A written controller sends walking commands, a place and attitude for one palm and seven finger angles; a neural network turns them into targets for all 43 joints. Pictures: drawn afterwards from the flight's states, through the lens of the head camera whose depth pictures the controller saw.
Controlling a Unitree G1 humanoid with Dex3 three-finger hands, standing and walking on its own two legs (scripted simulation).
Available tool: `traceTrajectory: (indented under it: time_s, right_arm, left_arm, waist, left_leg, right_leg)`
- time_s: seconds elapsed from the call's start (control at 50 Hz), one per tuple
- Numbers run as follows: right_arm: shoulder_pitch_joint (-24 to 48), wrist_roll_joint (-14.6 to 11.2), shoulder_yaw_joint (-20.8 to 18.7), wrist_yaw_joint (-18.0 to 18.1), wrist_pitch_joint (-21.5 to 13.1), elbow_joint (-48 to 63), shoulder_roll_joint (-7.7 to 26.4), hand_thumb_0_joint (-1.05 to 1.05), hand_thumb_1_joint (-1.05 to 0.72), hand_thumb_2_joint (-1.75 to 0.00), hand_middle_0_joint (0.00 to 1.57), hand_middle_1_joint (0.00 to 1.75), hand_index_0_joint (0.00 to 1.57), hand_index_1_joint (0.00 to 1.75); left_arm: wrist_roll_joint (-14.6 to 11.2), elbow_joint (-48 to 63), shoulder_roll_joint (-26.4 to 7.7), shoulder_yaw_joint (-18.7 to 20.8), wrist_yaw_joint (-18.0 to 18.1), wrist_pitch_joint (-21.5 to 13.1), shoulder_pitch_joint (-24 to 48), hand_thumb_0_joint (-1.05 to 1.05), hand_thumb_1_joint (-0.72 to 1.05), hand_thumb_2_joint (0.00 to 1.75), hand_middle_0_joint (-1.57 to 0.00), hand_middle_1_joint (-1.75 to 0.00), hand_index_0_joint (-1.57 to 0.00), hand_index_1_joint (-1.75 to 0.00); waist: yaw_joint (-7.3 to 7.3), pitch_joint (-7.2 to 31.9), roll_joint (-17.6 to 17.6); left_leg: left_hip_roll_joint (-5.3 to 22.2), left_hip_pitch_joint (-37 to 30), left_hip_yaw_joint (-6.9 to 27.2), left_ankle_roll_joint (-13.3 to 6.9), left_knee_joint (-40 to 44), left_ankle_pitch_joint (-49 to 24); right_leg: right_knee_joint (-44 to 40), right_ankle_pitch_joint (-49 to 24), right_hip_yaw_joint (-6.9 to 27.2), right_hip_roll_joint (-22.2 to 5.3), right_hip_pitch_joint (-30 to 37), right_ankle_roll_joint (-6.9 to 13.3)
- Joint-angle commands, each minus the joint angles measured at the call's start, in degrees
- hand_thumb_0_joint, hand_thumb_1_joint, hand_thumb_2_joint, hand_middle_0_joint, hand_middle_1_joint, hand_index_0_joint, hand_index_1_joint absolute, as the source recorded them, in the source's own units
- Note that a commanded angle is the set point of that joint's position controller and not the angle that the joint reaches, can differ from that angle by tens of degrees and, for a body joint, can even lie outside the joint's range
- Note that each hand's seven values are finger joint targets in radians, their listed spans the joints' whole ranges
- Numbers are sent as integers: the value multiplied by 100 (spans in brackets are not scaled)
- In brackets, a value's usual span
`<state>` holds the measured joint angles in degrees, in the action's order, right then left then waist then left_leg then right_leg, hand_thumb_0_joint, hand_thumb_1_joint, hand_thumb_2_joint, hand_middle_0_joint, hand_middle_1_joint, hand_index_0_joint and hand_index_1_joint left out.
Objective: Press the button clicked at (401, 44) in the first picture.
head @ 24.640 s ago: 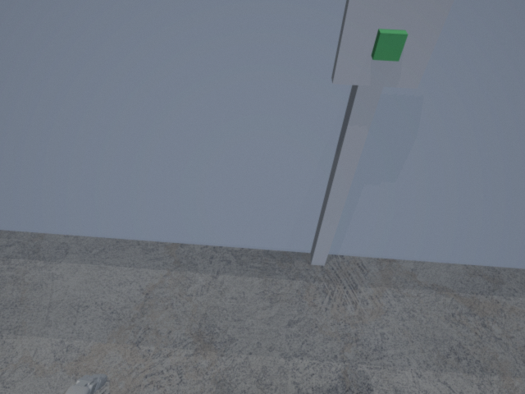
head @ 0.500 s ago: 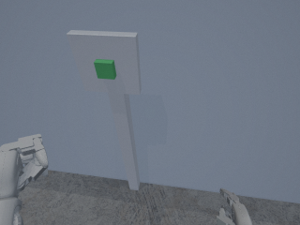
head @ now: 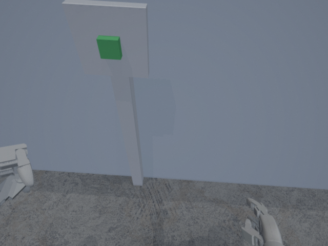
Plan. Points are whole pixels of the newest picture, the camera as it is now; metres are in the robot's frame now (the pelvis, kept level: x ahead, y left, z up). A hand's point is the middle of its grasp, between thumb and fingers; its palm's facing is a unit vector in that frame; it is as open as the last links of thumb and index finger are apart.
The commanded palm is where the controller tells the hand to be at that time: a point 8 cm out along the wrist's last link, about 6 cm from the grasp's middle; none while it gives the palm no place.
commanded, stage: step back with the hand held close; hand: left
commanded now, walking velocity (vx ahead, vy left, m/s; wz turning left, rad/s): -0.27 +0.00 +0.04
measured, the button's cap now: (110, 47) +0.54 +0.19 +0.21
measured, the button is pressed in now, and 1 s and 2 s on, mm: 0 0 0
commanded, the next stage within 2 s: stop stepping back and stand still in 0.58 s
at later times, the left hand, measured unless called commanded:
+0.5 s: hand out of the picture +0.09 +0.27 +0.18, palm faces +0.42 -0.82 -0.40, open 3.1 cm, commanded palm +0.03 +0.30 +0.18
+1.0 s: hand out of the picture -0.03 +0.26 +0.17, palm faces +0.34 -0.85 -0.41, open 3.1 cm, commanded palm -0.07 +0.30 +0.18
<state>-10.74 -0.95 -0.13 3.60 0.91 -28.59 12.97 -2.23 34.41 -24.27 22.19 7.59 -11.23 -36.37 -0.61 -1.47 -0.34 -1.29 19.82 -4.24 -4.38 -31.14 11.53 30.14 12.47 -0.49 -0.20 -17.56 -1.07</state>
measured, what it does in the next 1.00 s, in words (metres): walks backwards: right foot, then left foot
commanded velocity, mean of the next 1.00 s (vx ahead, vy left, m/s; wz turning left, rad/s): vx -0.14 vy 0.01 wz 0.01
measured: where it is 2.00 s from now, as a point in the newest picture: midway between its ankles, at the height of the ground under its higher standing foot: outside the picture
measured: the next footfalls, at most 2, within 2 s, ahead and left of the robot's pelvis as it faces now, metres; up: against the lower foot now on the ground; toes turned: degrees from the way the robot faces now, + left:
right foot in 0.62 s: -0.23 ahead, -0.11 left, +0.00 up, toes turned -2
left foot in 0.76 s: +0.01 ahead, +0.08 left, +0.00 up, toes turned -4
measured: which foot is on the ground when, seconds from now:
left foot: down 0.00-0.66, up 0.68-0.74, down 0.76-0.92, up 0.94-1.00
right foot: down 0.00-0.28, up 0.30-0.60, down 0.62-1.00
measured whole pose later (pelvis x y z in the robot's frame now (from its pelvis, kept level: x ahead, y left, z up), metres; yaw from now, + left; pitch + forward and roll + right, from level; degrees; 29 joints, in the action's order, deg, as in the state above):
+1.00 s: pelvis -0.22 +0.02 +0.01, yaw -3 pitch +0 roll +0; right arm -15.5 -0.3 0.0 2.9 -3.3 -36.1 12.1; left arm -2.3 33.5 -21.9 21.0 7.7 -10.6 -37.8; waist -0.1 3.4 2.6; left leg -3.7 33.1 0.8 0.9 -52.8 15.1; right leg 27.1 17.9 0.6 0.0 -8.5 1.3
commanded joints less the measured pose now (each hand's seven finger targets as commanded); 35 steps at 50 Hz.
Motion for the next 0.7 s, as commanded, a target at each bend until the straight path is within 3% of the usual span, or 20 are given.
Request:
traceTrajectory:
  time_s: [0.0,0.08,0.14,0.18,0.2,0.22,0.24,0.26,0.28,0.32,0.36,0.44,0.48,0.52,0.56,0.6,0.62,0.64,0.66,0.68]
  right_arm:
    - [380,13,-297,84,-477,835,775,0,-90,-90,20,30,20,30]
    - [274,77,-323,101,-563,786,757,0,-90,-90,20,30,20,30]
    - [161,110,-320,80,-585,546,701,0,-90,-90,20,30,20,30]
    - [171,130,-221,69,-604,490,586,0,-90,-90,20,30,20,30]
    - [167,121,-200,83,-602,477,611,0,-90,-90,20,30,20,30]
    - [229,121,-195,120,-603,516,672,0,-90,-90,20,30,20,30]
    - [357,136,-199,183,-638,587,780,0,-90,-90,20,30,20,30]
    - [405,156,-216,204,-730,612,819,0,-90,-90,20,30,20,30]
    - [306,227,-202,181,-815,530,566,0,-90,-90,20,30,20,30]
    - [267,189,-336,69,-857,424,625,0,-90,-90,20,30,20,30]
    - [357,183,-347,12,-927,406,579,0,-90,-90,20,30,20,30]
    - [279,180,-281,-104,-1022,165,511,0,-90,-90,20,30,20,30]
    - [233,217,-226,-125,-1094,67,528,0,-90,-90,20,30,20,30]
    - [151,260,-232,-139,-1099,-41,506,0,-90,-90,20,30,20,30]
    - [43,239,-196,-150,-967,-107,433,0,-90,-90,20,30,20,30]
    - [242,194,-144,-71,-847,-112,376,0,-90,-90,20,30,20,30]
    - [478,200,-80,-10,-854,8,363,0,-90,-90,20,30,20,30]
    - [485,271,-55,25,-900,-67,350,0,-90,-90,20,30,20,30]
    - [465,114,-211,42,-888,-66,459,0,-90,-90,20,30,20,30]
    - [496,91,-184,72,-824,85,476,0,-90,-90,20,30,20,30]
  left_arm:
    - [34,863,-538,582,103,-382,91,0,90,90,-130,-150,-130,-150]
    - [124,913,-528,495,138,-451,492,0,90,90,-130,-150,-130,-150]
    - [99,1122,-710,454,272,-492,797,0,90,90,-130,-150,-130,-150]
    - [106,1155,-663,374,339,-485,800,0,90,90,-130,-150,-130,-150]
    - [98,1237,-687,390,354,-485,821,0,90,90,-130,-150,-130,-150]
    - [84,1338,-739,459,366,-509,803,0,90,90,-130,-150,-130,-150]
    - [75,1463,-728,459,359,-546,766,0,90,90,-130,-150,-130,-150]
    - [152,1568,-748,637,375,-626,686,0,90,90,-130,-150,-130,-150]
    - [221,1422,-838,775,391,-630,718,0,90,90,-130,-150,-130,-150]
    - [136,1253,-806,828,330,-697,501,0,90,90,-130,-150,-130,-150]
    - [65,1184,-678,767,336,-687,219,0,90,90,-130,-150,-130,-150]
    - [-63,1259,-373,298,244,-595,-9,0,90,90,-130,-150,-130,-150]
    - [-99,1423,-499,226,200,-611,220,0,90,90,-130,-150,-130,-150]
    - [-144,1541,-635,286,175,-670,302,0,90,90,-130,-150,-130,-150]
    - [-187,1657,-915,458,133,-772,291,0,90,90,-130,-150,-130,-150]
    - [-280,1699,-1278,788,169,-873,454,0,90,90,-130,-150,-130,-150]
    - [-321,1689,-1477,1037,203,-872,434,0,90,90,-130,-150,-130,-150]
    - [-320,1557,-1517,1171,212,-890,501,0,90,90,-130,-150,-130,-150]
    - [-334,1152,-1003,728,106,-789,307,0,90,90,-130,-150,-130,-150]
    - [-297,985,-1025,868,87,-645,-17,0,90,90,-130,-150,-130,-150]
  waist:
    - [23,433,-498]
    - [89,187,184]
    - [159,308,993]
    - [200,515,1073]
    - [236,541,830]
    - [210,410,184]
    - [179,240,-918]
    - [119,411,-2047]
    - [151,527,-1869]
    - [76,647,-958]
    - [19,693,-609]
    - [75,851,-1262]
    - [56,1069,-1493]
    - [29,1357,-1498]
    - [46,1551,-904]
    - [79,1207,212]
    - [16,1068,379]
    - [29,1199,206]
    - [69,950,1065]
    - [110,876,1081]
  left_leg:
    - [1166,1942,1333,-172,1490,1968]
    - [697,1619,1099,-13,663,2525]
    - [135,-393,664,338,-1455,1463]
    - [187,-722,697,300,-1372,1111]
    - [255,-796,777,278,-783,976]
    - [432,-595,1072,211,29,1229]
    - [958,229,1884,13,1231,1823]
    - [1922,1478,3160,-388,2353,2920]
    - [2221,1912,3399,-592,2724,3090]
    - [2076,1713,2731,-521,2383,2588]
    - [1722,909,2192,-418,2040,1777]
    - [1348,-81,1686,60,2472,1619]
    - [1217,-436,1578,370,2640,1493]
    - [1083,-943,1343,721,2440,629]
    - [706,-1727,740,824,1314,-701]
    - [392,-2162,532,652,-386,-172]
    - [235,-1776,386,646,-939,269]
    - [243,-1626,392,676,-1132,390]
    - [59,-1268,621,609,-1316,419]
    - [185,-1172,531,516,-1033,9]
  right_leg:
    - [603,-206,369,-30,1578,74]
    - [-484,1443,1080,-448,442,322]
    - [-1823,2578,1915,-1420,-1775,836]
    - [-1528,1744,1402,-1497,-1669,770]
    - [-1173,1493,1075,-1280,-1594,625]
    - [-664,1623,750,-852,-1543,427]
    - [289,1650,359,-243,-1051,167]
    - [2091,1228,54,318,72,2]
    - [3528,1386,396,394,350,34]
    - [4065,1495,470,454,287,60]
    - [3382,1519,275,381,-139,32]
    - [1496,1921,-328,563,105,109]
    - [490,2087,-477,672,480,195]
    - [-831,1677,-502,613,796,320]
    - [-1806,705,-129,172,537,457]
    - [-2127,-157,435,-909,-895,610]
    - [-1962,-611,534,-1287,-1092,683]
    - [-1681,-979,422,-1389,-1020,777]
    - [-1294,-1356,244,-1261,-855,726]
    - [-949,-1784,145,-1133,-632,671]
